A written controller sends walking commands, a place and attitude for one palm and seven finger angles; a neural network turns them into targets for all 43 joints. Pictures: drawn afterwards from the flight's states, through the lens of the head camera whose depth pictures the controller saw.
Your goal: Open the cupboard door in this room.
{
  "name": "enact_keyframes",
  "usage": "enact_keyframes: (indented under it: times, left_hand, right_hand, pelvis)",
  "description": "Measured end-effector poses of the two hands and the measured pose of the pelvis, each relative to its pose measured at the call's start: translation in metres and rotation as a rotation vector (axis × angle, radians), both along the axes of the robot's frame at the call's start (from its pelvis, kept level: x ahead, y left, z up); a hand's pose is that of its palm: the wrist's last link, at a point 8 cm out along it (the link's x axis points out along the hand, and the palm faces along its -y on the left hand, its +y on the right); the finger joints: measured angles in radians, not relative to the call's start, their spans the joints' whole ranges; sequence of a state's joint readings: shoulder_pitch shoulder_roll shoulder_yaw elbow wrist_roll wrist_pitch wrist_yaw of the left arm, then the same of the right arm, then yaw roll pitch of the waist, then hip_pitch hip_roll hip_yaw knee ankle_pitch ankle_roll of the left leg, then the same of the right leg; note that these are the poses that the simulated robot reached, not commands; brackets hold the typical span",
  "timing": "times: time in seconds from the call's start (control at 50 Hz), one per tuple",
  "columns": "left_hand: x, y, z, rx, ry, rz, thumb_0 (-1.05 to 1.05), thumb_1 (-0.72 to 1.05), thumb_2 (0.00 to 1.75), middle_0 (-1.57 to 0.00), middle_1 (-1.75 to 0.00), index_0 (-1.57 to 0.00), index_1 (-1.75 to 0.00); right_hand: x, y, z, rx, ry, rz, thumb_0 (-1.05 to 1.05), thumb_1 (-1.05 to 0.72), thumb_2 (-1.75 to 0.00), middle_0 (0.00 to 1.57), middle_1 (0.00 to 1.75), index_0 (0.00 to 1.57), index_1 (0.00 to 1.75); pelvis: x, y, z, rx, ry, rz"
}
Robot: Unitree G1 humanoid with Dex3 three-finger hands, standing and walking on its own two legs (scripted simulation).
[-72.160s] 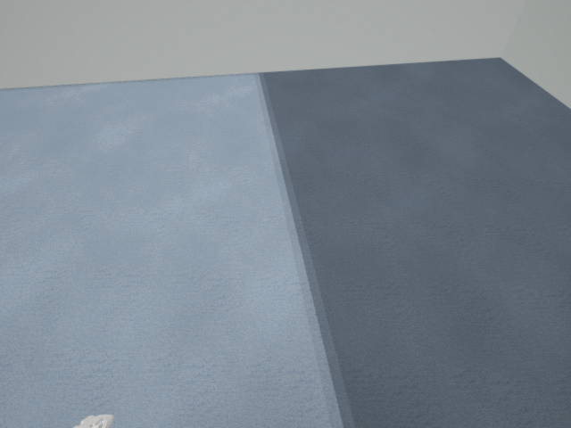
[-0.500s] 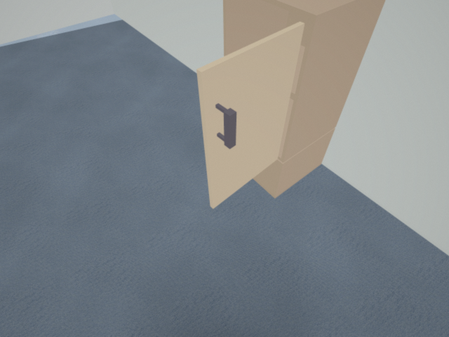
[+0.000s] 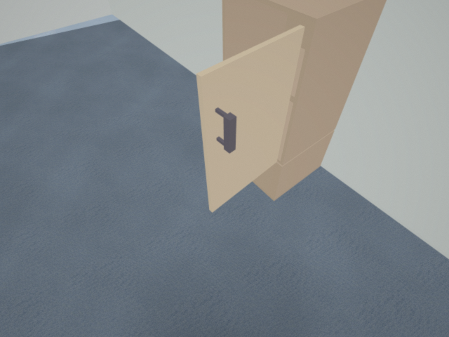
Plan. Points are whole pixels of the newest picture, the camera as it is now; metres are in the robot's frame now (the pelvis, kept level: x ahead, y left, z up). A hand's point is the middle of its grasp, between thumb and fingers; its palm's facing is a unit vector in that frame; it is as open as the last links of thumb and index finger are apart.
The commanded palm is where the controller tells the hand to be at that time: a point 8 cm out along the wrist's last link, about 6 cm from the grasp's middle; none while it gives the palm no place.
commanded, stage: look to check the result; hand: left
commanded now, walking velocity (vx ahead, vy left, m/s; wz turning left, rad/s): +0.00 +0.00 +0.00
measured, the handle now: (224, 130) +0.63 +0.04 -0.03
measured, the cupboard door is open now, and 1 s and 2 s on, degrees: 94 94 94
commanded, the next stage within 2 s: stand and wait in 0.46 s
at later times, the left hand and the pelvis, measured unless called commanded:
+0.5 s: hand out of the picture +0.01 +0.16 -0.17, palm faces +0.04 -0.98 -0.20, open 7.4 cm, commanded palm none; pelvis +0.02 -0.01 +0.00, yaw +0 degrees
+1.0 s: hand out of the picture +0.02 +0.15 -0.17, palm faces +0.05 -0.98 -0.20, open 7.4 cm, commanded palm none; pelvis +0.03 -0.02 +0.00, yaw +0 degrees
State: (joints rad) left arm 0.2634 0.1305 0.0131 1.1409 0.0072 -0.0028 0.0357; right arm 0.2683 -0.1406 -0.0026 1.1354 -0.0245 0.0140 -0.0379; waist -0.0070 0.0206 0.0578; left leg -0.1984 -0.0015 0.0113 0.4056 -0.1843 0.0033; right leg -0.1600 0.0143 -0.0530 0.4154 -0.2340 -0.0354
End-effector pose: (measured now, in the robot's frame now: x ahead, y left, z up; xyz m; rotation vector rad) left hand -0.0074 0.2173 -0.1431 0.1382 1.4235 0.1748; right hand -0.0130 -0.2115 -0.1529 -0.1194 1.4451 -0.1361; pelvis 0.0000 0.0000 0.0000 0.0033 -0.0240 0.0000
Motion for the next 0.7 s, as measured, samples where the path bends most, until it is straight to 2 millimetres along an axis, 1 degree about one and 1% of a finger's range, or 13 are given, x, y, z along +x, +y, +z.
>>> enact_keyframes:
  times: [0.2, 0.52, 0.7]
  left_hand:
    - [0.004, -0.005, 0.000, -0.006, 0.010, -0.001, 0.00, 0.90, 0.90, -0.20, -0.30, -0.20, -0.30]
    - [0.018, -0.011, 0.002, 0.002, -0.002, 0.000, 0.00, 0.91, 0.90, -0.20, -0.30, -0.20, -0.30]
    - [0.021, -0.015, 0.002, 0.002, -0.002, 0.000, 0.00, 0.91, 0.90, -0.20, -0.30, -0.20, -0.30]
  right_hand:
    - [0.012, -0.003, 0.000, 0.000, -0.005, 0.008, 0.00, -0.92, -0.90, 0.20, 0.30, 0.20, 0.30]
    - [0.020, -0.009, 0.000, 0.003, 0.003, 0.007, 0.00, -0.91, -0.90, 0.20, 0.30, 0.20, 0.30]
    - [0.024, -0.014, 0.000, 0.001, 0.004, 0.006, 0.00, -0.91, -0.90, 0.20, 0.30, 0.20, 0.30]
  pelvis:
    - [0.006, -0.003, 0.001, 0.001, 0.001, -0.001]
    - [0.017, -0.010, 0.001, 0.003, 0.003, 0.001]
    - [0.021, -0.015, 0.001, 0.003, 0.003, 0.001]
